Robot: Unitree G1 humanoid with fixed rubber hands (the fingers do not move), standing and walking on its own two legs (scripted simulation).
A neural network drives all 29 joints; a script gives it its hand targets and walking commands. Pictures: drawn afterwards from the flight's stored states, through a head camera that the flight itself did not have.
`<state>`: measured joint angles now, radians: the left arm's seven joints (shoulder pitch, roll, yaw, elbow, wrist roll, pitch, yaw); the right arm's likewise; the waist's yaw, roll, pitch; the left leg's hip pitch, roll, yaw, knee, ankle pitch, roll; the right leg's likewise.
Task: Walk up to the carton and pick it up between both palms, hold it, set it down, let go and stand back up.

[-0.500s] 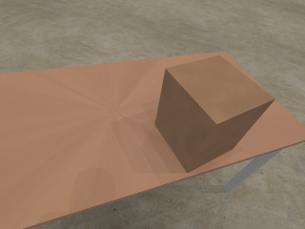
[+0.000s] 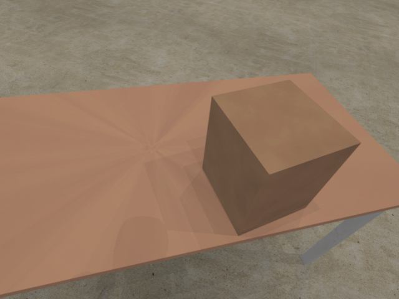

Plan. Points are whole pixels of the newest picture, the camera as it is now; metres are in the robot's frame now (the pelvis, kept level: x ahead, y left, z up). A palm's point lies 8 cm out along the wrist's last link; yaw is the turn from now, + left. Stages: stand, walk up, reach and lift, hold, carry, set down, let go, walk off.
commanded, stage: walk up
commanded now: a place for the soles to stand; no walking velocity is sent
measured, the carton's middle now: (263, 158) +0.44 -0.14 +0.05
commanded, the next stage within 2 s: none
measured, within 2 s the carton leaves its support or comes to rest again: neither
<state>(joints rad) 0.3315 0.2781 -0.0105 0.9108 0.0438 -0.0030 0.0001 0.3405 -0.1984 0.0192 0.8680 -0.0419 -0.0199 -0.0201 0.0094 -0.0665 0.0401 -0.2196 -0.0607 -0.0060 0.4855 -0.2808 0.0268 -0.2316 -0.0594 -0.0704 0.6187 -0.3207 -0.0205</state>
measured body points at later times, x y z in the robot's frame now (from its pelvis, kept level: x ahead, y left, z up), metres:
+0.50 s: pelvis +0.02 +0.00 -0.01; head +0.03 +0.01 +0.44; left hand +0.06 +0.27 -0.15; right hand +0.11 -0.25 -0.13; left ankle -0.02 +0.10 -0.73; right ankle -0.02 -0.13 -0.73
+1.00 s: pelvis -0.01 -0.01 +0.00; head -0.01 +0.00 +0.45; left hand -0.01 +0.25 -0.15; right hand +0.05 -0.26 -0.14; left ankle -0.02 +0.11 -0.73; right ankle -0.02 -0.13 -0.73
